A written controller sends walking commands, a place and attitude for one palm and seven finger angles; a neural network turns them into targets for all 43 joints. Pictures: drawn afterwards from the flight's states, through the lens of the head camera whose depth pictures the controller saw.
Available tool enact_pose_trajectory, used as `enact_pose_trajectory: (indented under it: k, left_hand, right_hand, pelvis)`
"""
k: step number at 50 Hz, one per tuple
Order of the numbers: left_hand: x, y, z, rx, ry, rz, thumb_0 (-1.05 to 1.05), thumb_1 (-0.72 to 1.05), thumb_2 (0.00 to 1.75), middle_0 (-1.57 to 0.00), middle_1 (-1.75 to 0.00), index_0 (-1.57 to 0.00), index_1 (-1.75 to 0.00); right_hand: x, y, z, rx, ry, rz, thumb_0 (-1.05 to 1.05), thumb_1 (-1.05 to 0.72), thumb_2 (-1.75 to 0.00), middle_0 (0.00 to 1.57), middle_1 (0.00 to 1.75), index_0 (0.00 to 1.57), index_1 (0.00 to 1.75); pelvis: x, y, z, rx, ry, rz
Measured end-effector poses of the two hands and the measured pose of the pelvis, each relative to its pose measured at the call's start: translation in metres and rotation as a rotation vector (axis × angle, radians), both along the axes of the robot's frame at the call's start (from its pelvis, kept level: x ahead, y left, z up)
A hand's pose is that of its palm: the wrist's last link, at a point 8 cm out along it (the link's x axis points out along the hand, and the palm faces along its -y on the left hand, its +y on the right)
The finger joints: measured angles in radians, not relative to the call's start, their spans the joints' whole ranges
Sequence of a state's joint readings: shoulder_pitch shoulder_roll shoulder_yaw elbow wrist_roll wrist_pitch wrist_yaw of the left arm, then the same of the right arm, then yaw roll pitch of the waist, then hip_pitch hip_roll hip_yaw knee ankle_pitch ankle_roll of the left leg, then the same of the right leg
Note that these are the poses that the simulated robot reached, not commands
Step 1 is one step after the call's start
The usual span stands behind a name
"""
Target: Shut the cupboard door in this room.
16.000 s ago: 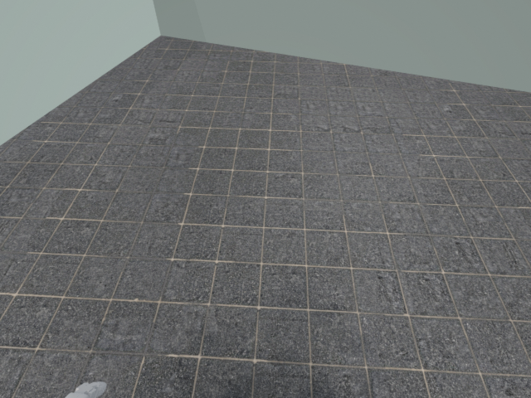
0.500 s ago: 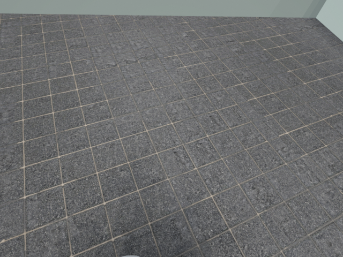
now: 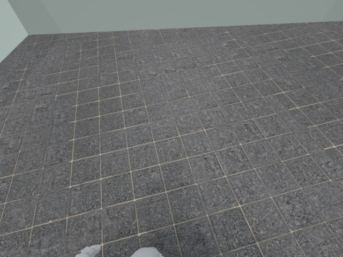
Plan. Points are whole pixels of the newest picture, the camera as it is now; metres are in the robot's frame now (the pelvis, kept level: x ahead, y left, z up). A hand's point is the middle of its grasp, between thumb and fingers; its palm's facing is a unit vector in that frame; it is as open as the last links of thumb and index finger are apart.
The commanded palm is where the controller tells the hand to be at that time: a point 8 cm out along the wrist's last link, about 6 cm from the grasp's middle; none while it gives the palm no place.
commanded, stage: turn or walk to find it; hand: left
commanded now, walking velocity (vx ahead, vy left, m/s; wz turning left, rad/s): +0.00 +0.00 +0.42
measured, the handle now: out of the picture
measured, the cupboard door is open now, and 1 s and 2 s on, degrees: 89 89 89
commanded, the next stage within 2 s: stand and wait in 1.14 s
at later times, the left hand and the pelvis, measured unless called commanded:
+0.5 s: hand out of the picture -0.05 +0.26 -0.17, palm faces +0.28 -0.93 -0.25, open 7.4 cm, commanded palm none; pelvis -0.03 +0.04 +0.00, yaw +13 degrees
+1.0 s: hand out of the picture -0.06 +0.19 -0.15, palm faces +0.45 -0.85 -0.26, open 7.4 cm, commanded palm none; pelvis -0.05 -0.01 +0.00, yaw +27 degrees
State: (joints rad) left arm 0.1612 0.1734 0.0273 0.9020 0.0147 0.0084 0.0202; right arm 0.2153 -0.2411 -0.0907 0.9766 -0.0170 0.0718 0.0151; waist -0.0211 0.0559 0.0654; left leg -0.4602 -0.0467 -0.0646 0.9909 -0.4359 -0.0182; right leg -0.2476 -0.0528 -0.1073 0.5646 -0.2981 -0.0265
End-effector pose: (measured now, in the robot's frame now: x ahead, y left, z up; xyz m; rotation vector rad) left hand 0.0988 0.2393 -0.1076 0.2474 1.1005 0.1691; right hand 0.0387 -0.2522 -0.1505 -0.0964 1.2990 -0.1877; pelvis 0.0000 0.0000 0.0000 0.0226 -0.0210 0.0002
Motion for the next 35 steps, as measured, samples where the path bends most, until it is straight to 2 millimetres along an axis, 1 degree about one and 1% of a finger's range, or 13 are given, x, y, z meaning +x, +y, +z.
enact_pose_trajectory:
  k: [5,8,10,13,18,20,23,28,31,35]
  left_hand:
    - [-0.037,-0.004,-0.002,-0.009,0.056,0.066,0.01,0.91,0.9,-0.2,-0.3,-0.2,-0.3]
    - [-0.059,-0.002,-0.006,-0.023,0.084,0.11,0.01,0.91,0.9,-0.2,-0.3,-0.2,-0.3]
    - [-0.074,0.003,-0.011,-0.033,0.104,0.141,0.01,0.91,0.9,-0.21,-0.3,-0.2,-0.3]
    - [-0.101,0.014,-0.02,-0.046,0.137,0.192,0.01,0.91,0.9,-0.21,-0.3,-0.2,-0.3]
    - [-0.147,0.044,-0.043,-0.068,0.201,0.285,0.01,0.91,0.9,-0.21,-0.3,-0.2,-0.3]
    - [-0.16,0.053,-0.044,-0.065,0.239,0.307,0.01,0.91,0.9,-0.2,-0.3,-0.2,-0.3]
    - [-0.167,0.061,-0.037,-0.067,0.243,0.333,0.01,0.91,0.9,-0.2,-0.3,-0.2,-0.3]
    - [-0.16,0.066,-0.024,-0.056,0.174,0.354,0.01,0.91,0.9,-0.2,-0.3,-0.2,-0.29]
    - [-0.15,0.062,-0.018,-0.044,0.129,0.357,0.01,0.91,0.9,-0.2,-0.3,-0.2,-0.29]
    - [-0.134,0.05,-0.012,-0.026,0.067,0.355,0.01,0.91,0.9,-0.2,-0.3,-0.2,-0.29]
  right_hand:
    - [-0.001,-0.008,0.005,-0.006,0.025,0.046,0.01,-0.91,-0.9,0.2,0.3,0.2,0.3]
    - [0.001,-0.007,0.008,-0.018,0.048,0.085,0.01,-0.91,-0.9,0.2,0.3,0.2,0.3]
    - [0.007,-0.003,0.01,-0.028,0.056,0.117,0.01,-0.91,-0.9,0.2,0.3,0.19,0.3]
    - [0.022,0.009,0.013,-0.048,0.04,0.172,0.01,-0.91,-0.9,0.2,0.3,0.19,0.3]
    - [0.054,0.039,0.018,-0.084,-0.054,0.263,0.01,-0.91,-0.9,0.2,0.3,0.19,0.3]
    - [0.061,0.051,0.024,-0.085,-0.088,0.286,0.01,-0.91,-0.9,0.2,0.3,0.2,0.3]
    - [0.066,0.064,0.032,-0.083,-0.108,0.316,0.01,-0.91,-0.9,0.2,0.3,0.2,0.3]
    - [0.069,0.075,0.034,-0.059,-0.112,0.355,0.0,-0.91,-0.9,0.2,0.3,0.2,0.3]
    - [0.068,0.074,0.03,-0.042,-0.106,0.366,0.0,-0.91,-0.9,0.2,0.3,0.2,0.3]
    - [0.063,0.062,0.019,-0.019,-0.086,0.37,0.0,-0.91,-0.9,0.2,0.3,0.2,0.3]
  pelvis:
    - [-0.005,-0.004,0.004,0.007,-0.001,0.053]
    - [-0.008,-0.003,0.005,0.009,0.003,0.085]
    - [-0.01,0.0,0.005,0.007,0.006,0.105]
    - [-0.015,0.007,0.002,0.001,0.011,0.135]
    - [-0.025,0.028,-0.01,-0.017,0.011,0.182]
    - [-0.028,0.032,-0.007,-0.018,0.007,0.189]
    - [-0.031,0.036,0.0,-0.034,0.008,0.214]
    - [-0.035,0.036,0.007,-0.039,0.011,0.253]
    - [-0.037,0.031,0.007,-0.035,0.011,0.277]
    - [-0.038,0.018,0.003,-0.024,0.012,0.311]
